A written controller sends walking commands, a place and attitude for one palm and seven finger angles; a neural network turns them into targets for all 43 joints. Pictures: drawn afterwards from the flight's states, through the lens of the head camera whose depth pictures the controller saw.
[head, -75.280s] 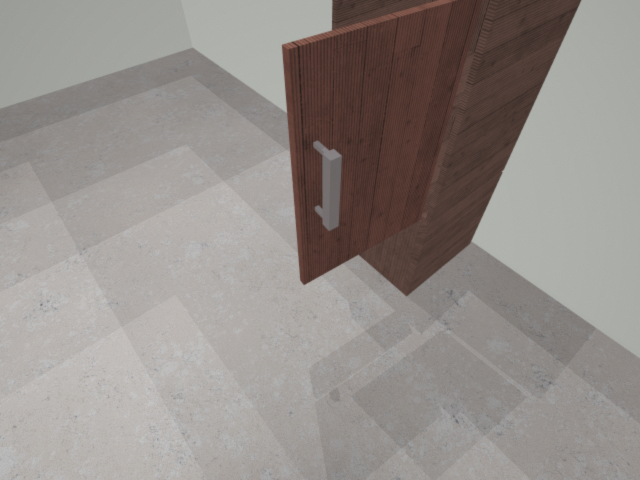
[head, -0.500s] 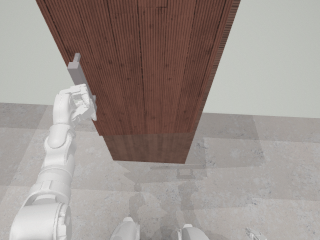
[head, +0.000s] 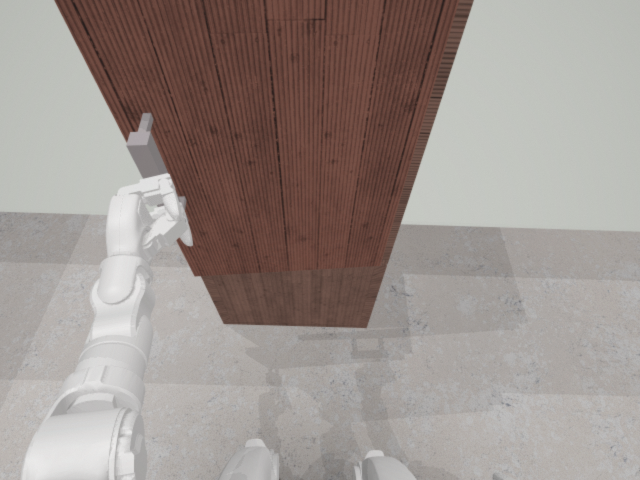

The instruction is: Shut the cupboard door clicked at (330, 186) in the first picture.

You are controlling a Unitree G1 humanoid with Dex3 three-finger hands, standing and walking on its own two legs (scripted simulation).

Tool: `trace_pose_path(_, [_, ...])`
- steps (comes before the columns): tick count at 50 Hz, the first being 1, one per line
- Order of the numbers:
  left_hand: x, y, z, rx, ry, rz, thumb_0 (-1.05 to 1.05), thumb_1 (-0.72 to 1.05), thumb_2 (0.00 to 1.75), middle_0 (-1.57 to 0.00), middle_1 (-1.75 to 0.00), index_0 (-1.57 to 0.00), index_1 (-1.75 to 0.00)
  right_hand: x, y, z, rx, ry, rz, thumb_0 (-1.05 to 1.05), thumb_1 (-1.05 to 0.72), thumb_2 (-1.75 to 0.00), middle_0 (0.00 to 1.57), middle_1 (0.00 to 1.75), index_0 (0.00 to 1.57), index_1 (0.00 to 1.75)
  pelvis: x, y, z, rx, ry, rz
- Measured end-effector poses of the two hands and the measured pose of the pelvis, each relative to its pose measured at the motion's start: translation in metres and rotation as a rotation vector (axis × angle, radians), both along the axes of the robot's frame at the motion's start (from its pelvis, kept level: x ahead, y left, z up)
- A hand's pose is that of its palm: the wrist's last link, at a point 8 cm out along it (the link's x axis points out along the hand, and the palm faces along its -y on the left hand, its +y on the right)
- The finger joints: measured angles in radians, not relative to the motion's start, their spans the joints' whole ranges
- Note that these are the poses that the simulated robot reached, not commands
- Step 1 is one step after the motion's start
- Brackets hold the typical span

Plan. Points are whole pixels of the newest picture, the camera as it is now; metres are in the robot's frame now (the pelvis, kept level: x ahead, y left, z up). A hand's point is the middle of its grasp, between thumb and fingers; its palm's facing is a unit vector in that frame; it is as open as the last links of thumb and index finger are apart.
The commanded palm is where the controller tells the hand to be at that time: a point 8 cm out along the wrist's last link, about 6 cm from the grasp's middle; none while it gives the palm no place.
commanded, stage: push the door shut along its arc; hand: left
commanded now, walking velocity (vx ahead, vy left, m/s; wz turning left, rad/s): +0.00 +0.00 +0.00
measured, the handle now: (164, 177) +0.51 +0.22 +0.06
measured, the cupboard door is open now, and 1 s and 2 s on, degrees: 6 0 0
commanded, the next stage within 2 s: pull the fist back off the door in 0.96 s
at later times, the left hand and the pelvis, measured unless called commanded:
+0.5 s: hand (186, 191) +0.47 +0.18 +0.07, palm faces -0.04 -1.00 -0.03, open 3.2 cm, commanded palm +0.46 +0.22 +0.06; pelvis -0.01 +0.00 -0.02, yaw +0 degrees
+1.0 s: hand (182, 191) +0.47 +0.18 +0.07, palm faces -0.12 -0.99 -0.03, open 3.3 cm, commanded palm +0.51 +0.20 +0.06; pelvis -0.05 +0.01 -0.04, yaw +1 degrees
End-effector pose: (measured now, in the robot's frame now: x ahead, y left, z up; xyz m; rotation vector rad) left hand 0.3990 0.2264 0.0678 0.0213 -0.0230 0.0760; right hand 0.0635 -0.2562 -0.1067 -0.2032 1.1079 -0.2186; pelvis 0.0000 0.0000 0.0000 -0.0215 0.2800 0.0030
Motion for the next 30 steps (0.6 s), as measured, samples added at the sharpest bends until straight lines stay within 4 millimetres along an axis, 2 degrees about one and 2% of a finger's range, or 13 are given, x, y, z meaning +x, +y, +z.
trace_pose_path(7, [0.007,-0.007,0.000,0.007,0.005,-0.030,0.02,0.90,0.90,-1.30,-1.50,-1.30,-1.50,0.014,-0.001,0.001,-0.008,-0.032,0.024,0.00,-0.91,-0.90,0.21,0.30,0.20,0.29,-0.002,-0.001,-0.002,0.000,0.002,0.007])
trace_pose_path(13, [0.023,-0.004,0.002,0.011,0.011,-0.059,0.02,0.90,0.90,-1.32,-1.50,-1.30,-1.50,0.009,-0.005,-0.003,-0.020,-0.023,0.014,0.00,-0.91,-0.90,0.21,0.30,0.20,0.29,-0.004,-0.003,-0.007,-0.002,0.018,0.008])
trace_pose_path(25, [0.053,0.004,0.004,0.007,0.028,-0.115,0.02,0.90,0.90,-1.32,-1.50,-1.32,-1.50,-0.039,-0.012,-0.014,-0.041,0.102,-0.037,0.00,-0.91,-0.90,0.21,0.30,0.20,0.29,-0.010,-0.004,-0.017,-0.016,0.064,0.010])
trace_pose_path(30, [0.055,0.006,0.003,0.011,0.024,-0.144,0.02,0.90,0.90,-1.36,-1.50,-1.34,-1.49,-0.060,-0.012,-0.018,-0.045,0.159,-0.046,0.00,-0.91,-0.90,0.21,0.30,0.20,0.29,-0.013,-0.002,-0.021,-0.022,0.076,0.014])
